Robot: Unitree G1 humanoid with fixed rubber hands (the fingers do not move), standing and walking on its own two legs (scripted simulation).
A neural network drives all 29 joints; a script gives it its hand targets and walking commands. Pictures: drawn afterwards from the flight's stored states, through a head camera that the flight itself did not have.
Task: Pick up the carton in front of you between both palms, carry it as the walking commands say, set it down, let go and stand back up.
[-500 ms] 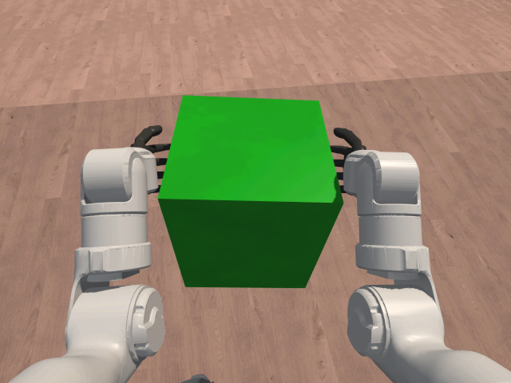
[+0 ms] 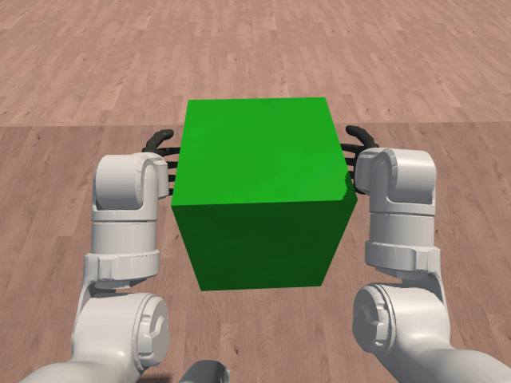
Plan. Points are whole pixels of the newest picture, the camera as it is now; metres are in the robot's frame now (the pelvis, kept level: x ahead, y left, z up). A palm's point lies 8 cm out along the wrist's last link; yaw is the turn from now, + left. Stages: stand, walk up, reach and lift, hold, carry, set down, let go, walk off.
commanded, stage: carry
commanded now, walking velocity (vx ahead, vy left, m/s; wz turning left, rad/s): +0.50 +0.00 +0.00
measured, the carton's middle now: (259, 199) +0.38 +0.02 +0.07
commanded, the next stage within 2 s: none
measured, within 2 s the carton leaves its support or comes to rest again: neither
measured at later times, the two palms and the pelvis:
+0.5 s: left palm (199, 31) +0.70 +0.17 +0.19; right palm (352, 46) +0.66 -0.13 +0.19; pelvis +0.31 +0.05 +0.04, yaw -1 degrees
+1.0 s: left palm out of the picture +0.95 +0.20 +0.24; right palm out of the picture +0.96 -0.10 +0.24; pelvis +0.58 +0.03 +0.07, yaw +1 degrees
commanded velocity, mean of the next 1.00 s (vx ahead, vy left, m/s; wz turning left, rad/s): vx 0.29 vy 0.00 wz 0.00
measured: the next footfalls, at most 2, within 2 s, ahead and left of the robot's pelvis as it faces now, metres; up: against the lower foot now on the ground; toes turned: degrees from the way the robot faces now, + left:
left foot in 0.24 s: +0.35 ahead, +0.13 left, +0.04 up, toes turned +6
right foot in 0.66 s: +0.62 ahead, -0.08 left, +0.07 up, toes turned -4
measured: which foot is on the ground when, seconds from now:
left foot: up 0.00-0.22, down 0.24-0.68, up 0.70-0.96, down 0.98-1.00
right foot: down 0.00-0.26, up 0.28-0.64, down 0.66-1.00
